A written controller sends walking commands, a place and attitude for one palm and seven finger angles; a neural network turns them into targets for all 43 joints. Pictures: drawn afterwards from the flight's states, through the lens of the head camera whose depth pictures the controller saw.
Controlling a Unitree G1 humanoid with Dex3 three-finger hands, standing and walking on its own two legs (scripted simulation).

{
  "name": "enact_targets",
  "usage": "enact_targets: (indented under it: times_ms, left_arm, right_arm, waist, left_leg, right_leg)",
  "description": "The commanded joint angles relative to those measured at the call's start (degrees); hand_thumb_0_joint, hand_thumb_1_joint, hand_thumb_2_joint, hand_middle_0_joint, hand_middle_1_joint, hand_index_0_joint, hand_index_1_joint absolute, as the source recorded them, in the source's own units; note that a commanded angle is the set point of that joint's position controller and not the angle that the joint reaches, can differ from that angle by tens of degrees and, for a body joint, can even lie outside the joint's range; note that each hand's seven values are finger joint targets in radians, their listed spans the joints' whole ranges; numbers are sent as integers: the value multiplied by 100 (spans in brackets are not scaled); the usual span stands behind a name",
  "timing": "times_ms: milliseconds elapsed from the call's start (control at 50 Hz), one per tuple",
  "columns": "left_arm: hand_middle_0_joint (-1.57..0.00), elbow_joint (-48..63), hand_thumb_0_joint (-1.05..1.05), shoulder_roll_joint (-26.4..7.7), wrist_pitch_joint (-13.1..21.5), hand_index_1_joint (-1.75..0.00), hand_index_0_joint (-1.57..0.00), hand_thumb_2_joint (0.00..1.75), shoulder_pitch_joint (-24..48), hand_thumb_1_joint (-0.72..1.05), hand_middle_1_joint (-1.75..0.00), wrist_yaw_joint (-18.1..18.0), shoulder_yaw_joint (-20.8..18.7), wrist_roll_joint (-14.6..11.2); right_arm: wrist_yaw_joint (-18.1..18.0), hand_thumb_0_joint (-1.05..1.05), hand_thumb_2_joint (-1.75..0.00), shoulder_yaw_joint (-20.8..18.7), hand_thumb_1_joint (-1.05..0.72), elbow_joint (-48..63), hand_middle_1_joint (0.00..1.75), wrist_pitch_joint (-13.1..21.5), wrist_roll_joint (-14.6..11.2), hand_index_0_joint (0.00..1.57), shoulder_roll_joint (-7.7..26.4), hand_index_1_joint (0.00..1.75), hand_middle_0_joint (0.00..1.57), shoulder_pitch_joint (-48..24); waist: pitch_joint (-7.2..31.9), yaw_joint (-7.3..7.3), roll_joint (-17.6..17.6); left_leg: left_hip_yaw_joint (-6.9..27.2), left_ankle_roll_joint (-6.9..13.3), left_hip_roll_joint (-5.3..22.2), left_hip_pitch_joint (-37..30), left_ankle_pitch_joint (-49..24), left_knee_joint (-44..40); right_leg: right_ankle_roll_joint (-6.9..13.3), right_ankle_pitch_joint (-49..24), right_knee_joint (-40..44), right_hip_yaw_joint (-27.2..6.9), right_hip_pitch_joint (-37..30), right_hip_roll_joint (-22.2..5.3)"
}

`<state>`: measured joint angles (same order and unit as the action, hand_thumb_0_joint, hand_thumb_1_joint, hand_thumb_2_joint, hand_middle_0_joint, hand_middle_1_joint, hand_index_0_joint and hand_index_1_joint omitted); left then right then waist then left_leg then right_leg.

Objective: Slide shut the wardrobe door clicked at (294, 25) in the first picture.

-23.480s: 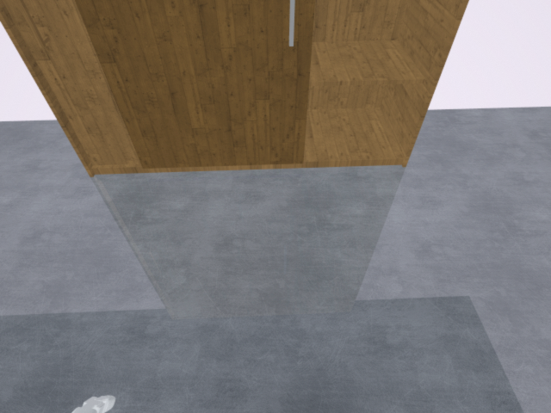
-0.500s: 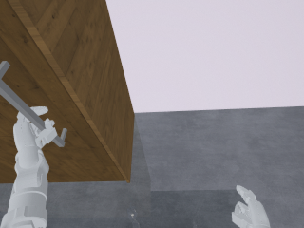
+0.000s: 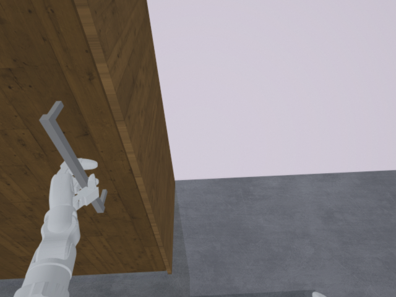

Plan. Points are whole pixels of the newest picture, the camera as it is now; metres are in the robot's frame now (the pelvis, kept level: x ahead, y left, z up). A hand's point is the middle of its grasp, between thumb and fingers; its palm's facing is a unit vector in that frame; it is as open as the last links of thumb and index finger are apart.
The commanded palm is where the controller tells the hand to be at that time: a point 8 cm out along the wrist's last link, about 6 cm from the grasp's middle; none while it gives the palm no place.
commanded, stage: stop walking and hold the door there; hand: left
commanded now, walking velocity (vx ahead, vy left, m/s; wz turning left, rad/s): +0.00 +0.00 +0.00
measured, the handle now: (82, 165) +0.37 +0.28 +0.08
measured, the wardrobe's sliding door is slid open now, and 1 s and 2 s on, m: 0.00 0.00 0.00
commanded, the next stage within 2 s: none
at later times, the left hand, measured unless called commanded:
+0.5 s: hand (92, 191) +0.32 +0.25 +0.05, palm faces +0.25 -0.94 -0.22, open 5.4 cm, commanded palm +0.29 +0.28 +0.06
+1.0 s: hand (91, 191) +0.32 +0.25 +0.05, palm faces +0.21 -0.95 -0.22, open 5.4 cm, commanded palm +0.29 +0.28 +0.06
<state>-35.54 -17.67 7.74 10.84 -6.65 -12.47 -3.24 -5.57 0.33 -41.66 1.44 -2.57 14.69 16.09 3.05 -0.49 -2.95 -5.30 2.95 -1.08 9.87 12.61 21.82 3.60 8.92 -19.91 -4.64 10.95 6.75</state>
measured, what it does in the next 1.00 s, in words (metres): shifts its weight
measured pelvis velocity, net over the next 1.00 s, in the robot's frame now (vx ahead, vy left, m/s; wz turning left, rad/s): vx -0.02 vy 0.06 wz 0.09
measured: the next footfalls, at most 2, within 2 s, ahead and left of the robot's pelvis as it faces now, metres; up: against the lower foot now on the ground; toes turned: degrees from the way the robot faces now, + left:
right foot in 1.26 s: +0.00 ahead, -0.03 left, +0.00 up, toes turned -6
left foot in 1.56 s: +0.02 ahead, +0.23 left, +0.00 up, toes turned -3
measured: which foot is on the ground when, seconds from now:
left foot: down 0.00-1.00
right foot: down 0.00-1.00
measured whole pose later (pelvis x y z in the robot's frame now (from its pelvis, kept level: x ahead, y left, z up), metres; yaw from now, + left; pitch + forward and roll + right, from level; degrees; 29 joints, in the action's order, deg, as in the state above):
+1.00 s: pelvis -0.02 +0.06 -0.01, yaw +5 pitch +0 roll +0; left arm -22.8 -12.9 4.9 15.3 -6.5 -2.6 -2.4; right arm -4.8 -1.3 -36.5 -3.5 -2.8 17.1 9.4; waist -4.3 -0.5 -2.0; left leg -7.3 1.7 -5.1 14.5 13.7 26.9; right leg -1.4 13.1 -28.8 -1.9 16.0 -0.7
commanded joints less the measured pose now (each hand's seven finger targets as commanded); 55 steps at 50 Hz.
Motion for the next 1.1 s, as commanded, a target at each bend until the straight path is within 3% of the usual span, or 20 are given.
enact_targets:
  times_ms: [0,40,100,200,280,600,640,680,740,840,880,920,940,960,980,1000,1020,1040,1060,1080]
  left_arm:
    - [-45,1351,0,-836,244,-140,-45,90,1679,90,-140,44,276,90]
    - [-45,1363,0,-834,224,-140,-45,90,1602,90,-140,16,253,111]
    - [-45,1604,0,-436,229,-140,-45,90,1578,90,-140,54,631,97]
    - [-45,1763,0,-541,202,-140,-45,90,1459,90,-140,19,526,136]
    - [-45,2045,0,-114,218,-140,-45,90,1562,90,-140,49,869,147]
    - [-45,2557,0,47,170,-140,-45,90,1261,90,-140,42,1032,132]
    - [-45,2528,0,-141,157,-140,-45,90,1181,90,-140,-2,855,148]
    - [-45,2471,0,-232,166,-140,-45,90,1112,90,-140,-12,771,133]
    - [-45,2369,0,-333,168,-140,-45,90,1079,90,-140,-23,725,107]
    - [-45,2398,0,-471,135,-140,-45,90,1498,90,-140,11,676,107]
    - [-45,2408,0,-464,93,-140,-45,90,1656,90,-140,29,689,137]
    - [-45,2379,0,-427,37,-140,-45,90,1766,90,-140,20,771,156]
    - [-45,2410,0,-451,19,-140,-45,90,1907,90,-140,15,778,156]
    - [-45,2526,0,-154,12,-140,-45,90,2067,90,-140,42,1095,156]
    - [-45,2683,0,-15,48,-140,-45,90,2201,90,-140,43,1234,162]
    - [-45,2774,0,268,92,-140,-45,90,2225,90,-140,69,1510,132]
    - [-45,2830,0,206,137,-140,-45,90,2176,90,-140,35,1412,151]
    - [-45,2813,0,252,169,-140,-45,90,2141,90,-140,27,1436,176]
    - [-45,2806,0,336,178,-140,-45,90,2245,90,-140,34,1443,117]
    - [-45,2856,0,424,154,-140,-45,90,2343,90,-140,39,1485,97]
  right_arm:
    - [-84,0,-90,-217,-90,898,30,342,33,20,730,30,20,-700]
    - [-98,0,-90,-190,-90,888,30,339,71,20,728,30,20,-662]
    - [-87,0,-90,-145,-90,907,30,347,86,20,659,30,20,-718]
    - [-55,0,-90,-148,-90,907,30,296,144,20,657,30,20,-683]
    - [-4,0,-90,-132,-90,987,30,274,165,20,582,30,20,-718]
    - [58,0,-90,-149,-90,1125,30,253,145,20,552,30,20,-816]
    - [47,0,-90,-164,-90,1137,30,220,124,20,576,30,20,-837]
    - [37,0,-90,-183,-90,1171,30,160,98,20,605,30,20,-852]
    - [37,0,-90,-234,-90,1222,30,40,50,20,637,30,20,-864]
    - [65,0,-90,-294,-90,1358,30,-157,0,20,639,30,20,-947]
    - [73,0,-90,-293,-90,1381,30,-196,-1,20,621,30,20,-1014]
    - [60,0,-90,-280,-90,1358,30,-251,-4,20,602,30,20,-1043]
    - [62,0,-90,-283,-90,1342,30,-277,-5,20,609,30,20,-1030]
    - [67,0,-90,-265,-90,1383,30,-298,-22,20,570,30,20,-1086]
    - [79,0,-90,-251,-90,1446,30,-299,-38,20,577,30,20,-1165]
    - [109,0,-90,-211,-90,1493,30,-298,-65,20,544,30,20,-1242]
    - [158,0,-90,-219,-90,1560,30,-271,-38,20,554,30,20,-1197]
    - [201,0,-90,-211,-90,1529,30,-196,30,20,571,30,20,-1262]
    - [218,0,-90,-255,-90,1453,30,-114,75,20,590,30,20,-1189]
    - [231,0,-90,-336,-90,1432,30,-40,144,20,659,30,20,-1192]
  waist:
    - [721,-43,194]
    - [725,-27,233]
    - [671,-22,56]
    - [742,13,187]
    - [755,5,28]
    - [899,-6,131]
    - [838,21,46]
    - [839,24,227]
    - [897,7,408]
    - [948,-9,965]
    - [989,24,1129]
    - [999,34,906]
    - [1076,23,841]
    - [1117,0,708]
    - [1193,20,387]
    - [1221,15,-231]
    - [1253,59,-533]
    - [1135,116,-404]
    - [1110,102,-66]
    - [1101,163,-77]
  left_leg:
    - [1091,88,1123,-777,-724,-413]
    - [1190,44,1186,-770,-837,-513]
    - [1225,-110,1253,-925,-1127,-628]
    - [1154,-416,1270,-1112,-1801,-581]
    - [1141,-599,1295,-1312,-2120,-609]
    - [980,-674,1193,-1448,-2565,-345]
    - [911,-498,1098,-1161,-2412,-195]
    - [958,-419,1015,-829,-2244,21]
    - [935,-268,857,-431,-1558,395]
    - [828,-273,460,376,260,925]
    - [891,-262,488,591,611,860]
    - [763,-256,572,395,359,496]
    - [625,-233,640,46,-154,136]
    - [550,-171,792,-381,-919,-92]
    - [774,-57,1117,-765,-1455,-227]
    - [1196,144,1561,-1247,-2029,-355]
    - [1567,243,1847,-1411,-2114,-568]
    - [1590,-128,1880,-1420,-1817,-667]
    - [1312,-1044,1721,-1481,-2229,-638]
    - [625,-1625,1419,-1411,-2999,-632]
  right_leg:
    - [-270,-540,177,-843,343,-1148]
    - [-238,-482,55,-791,358,-1103]
    - [-230,-404,-102,-631,498,-1065]
    - [-217,-391,-262,-499,532,-1039]
    - [-204,-154,-444,-403,653,-998]
    - [-174,-476,-416,-391,466,-1005]
    - [-124,-898,-347,-540,244,-1126]
    - [-45,-1577,-366,-751,29,-1331]
    - [64,-2290,-324,-1173,-150,-1820]
    - [328,-3322,-323,-1689,-643,-2659]
    - [352,-3805,-494,-1591,-890,-2806]
    - [210,-3462,-678,-1328,-700,-2749]
    - [76,-3114,-837,-1121,-486,-2612]
    - [-106,-2595,-1078,-741,-164,-2291]
    - [-274,-1456,-1394,-341,261,-1846]
    - [-434,532,-1975,142,965,-1417]
    - [-467,2094,-3013,396,1477,-1130]
    - [-423,2369,-3803,417,1712,-1027]
    - [-397,2161,-3924,513,1671,-1018]
    - [-417,1972,-3572,785,1288,-984]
